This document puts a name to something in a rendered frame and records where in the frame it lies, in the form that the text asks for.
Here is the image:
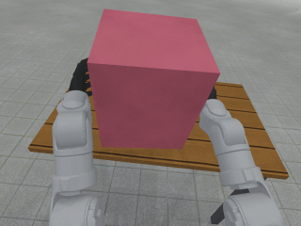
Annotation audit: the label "right robot hand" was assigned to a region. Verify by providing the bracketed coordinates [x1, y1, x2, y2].
[207, 87, 217, 100]

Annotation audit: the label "left robot forearm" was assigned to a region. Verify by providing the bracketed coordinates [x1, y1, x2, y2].
[49, 90, 97, 226]

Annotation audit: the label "carton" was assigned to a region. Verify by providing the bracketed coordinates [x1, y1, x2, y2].
[87, 8, 220, 150]

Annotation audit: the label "robot right upper arm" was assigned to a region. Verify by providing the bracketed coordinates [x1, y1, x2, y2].
[223, 191, 283, 226]

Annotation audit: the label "robot left upper arm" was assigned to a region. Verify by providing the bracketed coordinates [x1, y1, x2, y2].
[50, 194, 105, 226]

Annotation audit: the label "left robot hand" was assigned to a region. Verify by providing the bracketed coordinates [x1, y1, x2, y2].
[69, 58, 92, 97]

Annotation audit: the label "right robot forearm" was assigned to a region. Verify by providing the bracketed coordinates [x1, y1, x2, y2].
[198, 99, 284, 226]

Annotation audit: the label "table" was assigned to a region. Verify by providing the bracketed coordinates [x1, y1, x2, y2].
[28, 72, 290, 225]

